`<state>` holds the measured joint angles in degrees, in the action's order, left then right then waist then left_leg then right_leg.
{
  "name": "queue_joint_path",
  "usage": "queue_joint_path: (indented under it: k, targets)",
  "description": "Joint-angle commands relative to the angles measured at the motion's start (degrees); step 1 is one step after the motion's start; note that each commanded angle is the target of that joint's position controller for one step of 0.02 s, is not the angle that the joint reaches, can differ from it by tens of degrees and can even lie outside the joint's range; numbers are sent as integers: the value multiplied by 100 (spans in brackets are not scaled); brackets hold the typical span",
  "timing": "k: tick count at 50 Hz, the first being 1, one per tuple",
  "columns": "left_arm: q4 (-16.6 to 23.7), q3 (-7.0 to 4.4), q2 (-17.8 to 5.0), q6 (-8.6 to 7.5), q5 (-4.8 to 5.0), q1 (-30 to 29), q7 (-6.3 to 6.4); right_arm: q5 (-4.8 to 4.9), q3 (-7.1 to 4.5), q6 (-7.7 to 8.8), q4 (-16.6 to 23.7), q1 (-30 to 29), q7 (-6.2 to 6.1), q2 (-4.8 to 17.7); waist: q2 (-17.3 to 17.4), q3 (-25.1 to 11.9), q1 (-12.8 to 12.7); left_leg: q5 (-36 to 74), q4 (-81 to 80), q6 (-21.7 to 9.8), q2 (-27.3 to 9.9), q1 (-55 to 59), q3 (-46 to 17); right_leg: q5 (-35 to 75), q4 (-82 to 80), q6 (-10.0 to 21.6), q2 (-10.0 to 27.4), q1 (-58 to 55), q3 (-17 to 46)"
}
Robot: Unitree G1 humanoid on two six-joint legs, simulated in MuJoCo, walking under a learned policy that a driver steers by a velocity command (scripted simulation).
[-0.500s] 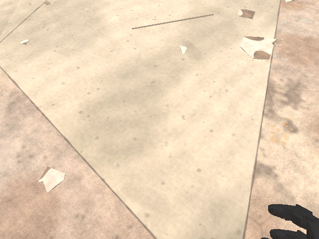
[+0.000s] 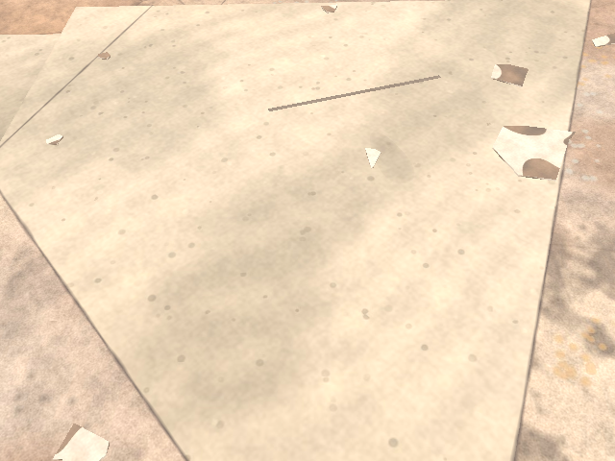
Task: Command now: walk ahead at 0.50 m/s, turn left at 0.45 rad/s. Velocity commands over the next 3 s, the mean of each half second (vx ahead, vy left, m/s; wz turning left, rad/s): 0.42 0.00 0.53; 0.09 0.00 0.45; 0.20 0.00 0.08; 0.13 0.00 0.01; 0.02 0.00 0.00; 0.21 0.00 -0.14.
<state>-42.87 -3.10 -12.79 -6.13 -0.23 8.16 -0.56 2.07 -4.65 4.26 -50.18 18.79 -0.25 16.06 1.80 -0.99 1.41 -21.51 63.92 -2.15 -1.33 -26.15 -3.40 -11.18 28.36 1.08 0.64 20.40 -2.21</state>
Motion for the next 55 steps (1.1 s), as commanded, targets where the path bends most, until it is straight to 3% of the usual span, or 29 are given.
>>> queue_joint_path:
  k: [1,6,9,12,14,17,19,20,21,22,23,24,25,26,27,29,32,36,38,41,44,46,47,48,49,50,51,53,55]
  targets:
    - [59,-196,-582,-70,-4,359,-19,-2,-135,-51,542,-209,15,408,-923,-106,-217,602,158,-69,-621,-1658,-408,348,-1697,890,1550,-1653,1591]
    - [-186,-339,-852,-119,-35,558,74,-64,-84,-161,809,-646,118,170,-485,5,-181,1627,-769,82,-618,-1795,-403,1760,-1913,974,1555,-1728,521]
    - [-251,-346,-863,-126,-5,556,131,-50,-83,-118,898,-995,206,233,-437,178,-248,2766,-1579,68,-562,-1666,-291,1665,-1841,801,1342,-1722,-145]
    - [-353,-383,-1001,-70,40,799,180,-83,7,-90,1150,-1704,309,117,-395,479,-496,3257,-2557,15,-489,-1476,45,1346,-1746,648,1305,-1702,-608]
    - [-441,-430,-1131,-17,105,1007,173,-62,49,-112,1308,-2070,376,90,-422,628,-643,3105,-2970,-13,-440,-1333,191,1120,-1679,621,1421,-1891,-686]
    - [-447,-493,-1339,145,191,945,236,-121,-7,-123,1487,-2189,486,275,-461,741,-522,2509,-3464,-159,-199,-1116,476,2613,-1009,450,1561,-2299,-834]
    - [-394,-536,-1521,248,232,924,279,-161,-171,-118,1355,-1478,495,587,-584,165,-126,2009,-3469,-342,185,-158,753,4083,125,310,1516,-2499,-899]
    - [-344,-524,-1530,294,245,836,279,-149,-297,-129,1106,-739,432,797,-520,-257,238,2222,-3705,-481,390,765,836,4211,1139,176,1338,-2348,-990]
    - [-292,-451,-1344,273,205,799,273,-177,-426,-155,893,-38,301,1068,-290,-590,621,3453,-4052,-724,255,2121,562,3144,2700,-168,1034,-1417,-1129]
    - [-85,-202,-410,225,-232,1075,226,-239,-421,-161,776,76,196,1539,1122,-1097,100,7102,-2769,-949,-844,4151,-753,-2876,4816,-435,384,831,-858]
    - [30,-111,-601,105,-111,1732,148,-312,-380,-112,1095,7,235,1725,1114,-2594,-82,8341,-2594,-2376,-2058,5567,-3008,-3700,6300,-708,-101,2026,294]
    - [260,-166,-1099,32,113,1108,133,-294,-373,-209,1230,199,267,1535,438,-2980,376,6981,-3321,-2461,-1978,5525,-2980,-3112,6226,-665,-22,2213,823]
    - [389,-161,-1162,13,199,662,153,-189,-308,-244,1269,-204,244,1243,163,-2236,276,5519,-3649,-2183,-1692,4834,-2594,-2464,5814,-551,175,2556,805]
    - [264,-172,-1179,76,114,535,239,-98,-237,-258,1397,-774,198,1009,-342,-1510,56,4861,-3873,-1888,-1450,3718,-2282,-1908,5390,-561,388,2431,760]
    - [206,-234,-1307,194,63,601,308,-82,-185,-264,1492,-1087,175,897,-374,-1031,-157,4757,-4094,-1786,-1305,2658,-2032,-1567,4968,-586,487,2060,795]
    - [270,-277,-1278,352,-31,727,361,-202,-213,-241,1486,-1113,145,972,-98,-763,-366,4943,-4250,-1663,-1132,1569,-1804,-1308,4476,-592,479,1442,794]
    - [401,-185,-927,382,-115,505,409,-194,-253,-284,1387,-923,13,1074,78,-846,-335,5363,-4141,-1473,-814,1324,-1465,-881,3556,-675,280,1391,721]
    - [588,-150,-857,460,-88,43,372,-101,-242,-492,1456,-974,-171,1045,226,-947,-228,4234,-4023,-1079,-572,1355,-1580,-130,2725,-741,113,1459,821]
    - [638,-138,-834,484,-61,-150,330,-124,-199,-557,1484,-985,-228,957,338,-809,-148,3494,-4025,-944,-541,1330,-1652,97,2348,-740,115,1442,843]
    - [730,-121,-813,464,-46,-382,271,-192,-142,-584,1462,-888,-241,844,527,-621,-24,3088,-3937,-963,-586,1309,-1811,22,1847,-693,113,1203,835]
    - [785,-133,-838,392,-29,-395,200,-222,-68,-584,1463,-856,-178,732,656,-548,5,3385,-3669,-993,-631,1367,-1980,-361,1227,-519,-2,678,694]
    - [737,-139,-753,313,-33,-141,137,-173,9,-567,1490,-1003,-148,589,633,-468,-259,3105,-3480,-774,-409,1219,-1975,538,-167,-290,-32,-218,581]
    - [748,-171,-917,277,-105,-61,134,-217,42,-532,1469,-786,-136,469,442,-456,-215,2503,-3348,-500,-188,979,-1899,1724,-524,-112,345,-851,876]
    - [841,-252,-1346,291,-188,-12,162,-367,74,-473,1444,-272,-118,349,-552,-732,126,891,-2681,-161,327,562,-1362,3613,-250,337,1269,-1620,1665]
    - [712,-190,-1127,340,-280,7,163,-281,55,-438,1391,-64,-116,404,-1537,-831,235,-651,-2298,201,620,232,-814,4029,-302,1201,1859,-1635,2377]
    - [702,-98,-777,348,-202,59,141,-294,6,-446,1415,-356,-119,668,-1448,-782,27,-900,-2119,416,401,263,-649,3608,-481,1452,1922,-1479,2662]
    - [667,-89,-760,364,-152,59,133,-257,-32,-486,1472,-682,-127,709,-1317,-727,-80,-805,-2067,499,336,240,-531,3245,-487,1323,1731,-1490,2513]
    - [699,-120,-919,406,-65,-175,137,-251,-15,-602,1410,-725,-109,520,-1145,-651,2,-541,-2338,589,180,521,-398,2742,-477,1008,1464,-1228,2115]
    - [710,-99,-857,469,-46,-349,117,-227,62,-631,1235,-567,-45,210,-1063,-522,149,601,-3545,505,197,1388,-211,1807,-471,547,928,-722,1466]
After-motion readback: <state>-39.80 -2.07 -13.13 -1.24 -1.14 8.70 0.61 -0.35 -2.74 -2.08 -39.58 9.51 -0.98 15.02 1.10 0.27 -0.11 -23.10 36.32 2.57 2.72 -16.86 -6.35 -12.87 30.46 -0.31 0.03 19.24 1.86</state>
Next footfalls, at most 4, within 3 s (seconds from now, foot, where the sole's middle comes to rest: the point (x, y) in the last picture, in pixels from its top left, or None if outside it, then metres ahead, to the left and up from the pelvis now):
0.42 left None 0.35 0.18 -0.81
0.94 right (315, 448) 0.53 0.03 -0.81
1.74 left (175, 418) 0.61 0.35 -0.81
2.04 right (280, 386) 0.69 0.11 -0.81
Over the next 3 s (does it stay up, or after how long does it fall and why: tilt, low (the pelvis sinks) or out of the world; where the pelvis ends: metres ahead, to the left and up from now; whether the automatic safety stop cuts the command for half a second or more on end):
stays up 0.68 0.29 -0.03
